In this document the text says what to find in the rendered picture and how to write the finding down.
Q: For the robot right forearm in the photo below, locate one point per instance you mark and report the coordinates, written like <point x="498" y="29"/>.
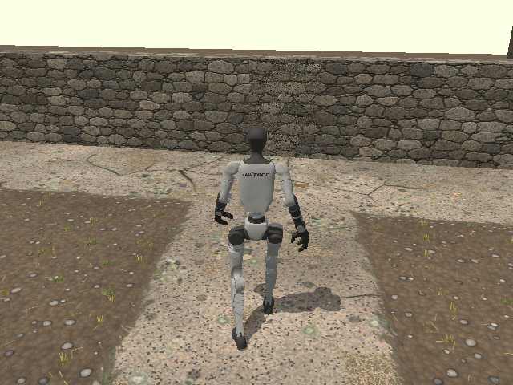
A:
<point x="297" y="217"/>

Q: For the right robot hand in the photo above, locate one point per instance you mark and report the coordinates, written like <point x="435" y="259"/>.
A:
<point x="304" y="239"/>

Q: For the robot right foot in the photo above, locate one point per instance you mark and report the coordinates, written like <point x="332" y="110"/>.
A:
<point x="268" y="309"/>

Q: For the robot left shin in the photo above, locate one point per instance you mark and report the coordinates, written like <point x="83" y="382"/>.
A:
<point x="237" y="308"/>

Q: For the left robot upper arm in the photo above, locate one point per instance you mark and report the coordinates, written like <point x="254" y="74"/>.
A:
<point x="227" y="181"/>

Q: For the robot left forearm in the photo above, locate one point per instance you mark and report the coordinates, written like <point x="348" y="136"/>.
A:
<point x="220" y="207"/>

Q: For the left robot hand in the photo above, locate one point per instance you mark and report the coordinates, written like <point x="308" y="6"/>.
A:
<point x="220" y="221"/>

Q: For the right robot upper arm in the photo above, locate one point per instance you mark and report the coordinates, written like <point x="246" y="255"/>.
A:
<point x="286" y="183"/>

